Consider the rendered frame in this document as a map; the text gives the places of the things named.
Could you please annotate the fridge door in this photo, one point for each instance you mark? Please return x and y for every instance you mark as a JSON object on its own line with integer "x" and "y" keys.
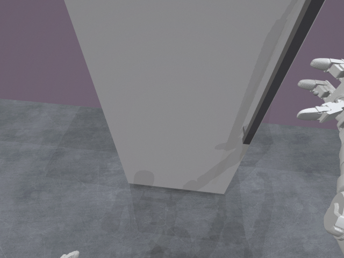
{"x": 178, "y": 79}

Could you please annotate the handle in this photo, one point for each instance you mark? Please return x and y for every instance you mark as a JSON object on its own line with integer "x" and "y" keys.
{"x": 301, "y": 27}

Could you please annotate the robot right upper arm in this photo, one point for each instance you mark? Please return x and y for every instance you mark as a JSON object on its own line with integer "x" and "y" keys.
{"x": 334, "y": 219}

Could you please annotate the robot right hand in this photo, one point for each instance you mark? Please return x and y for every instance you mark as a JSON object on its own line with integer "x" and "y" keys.
{"x": 330, "y": 109}

